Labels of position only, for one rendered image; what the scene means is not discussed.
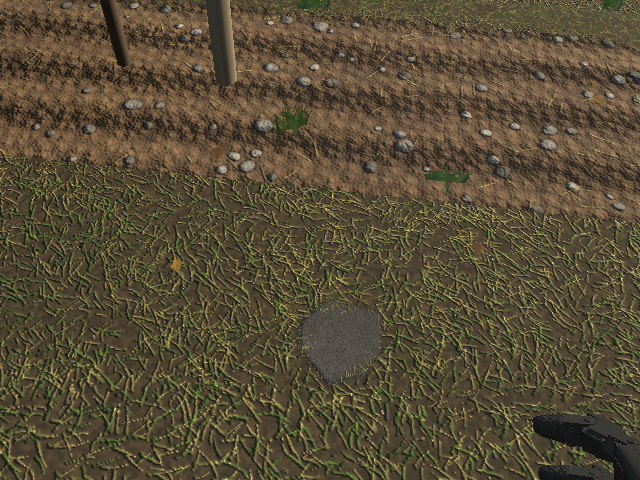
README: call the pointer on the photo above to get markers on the robot right hand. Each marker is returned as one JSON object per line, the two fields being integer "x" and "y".
{"x": 597, "y": 436}

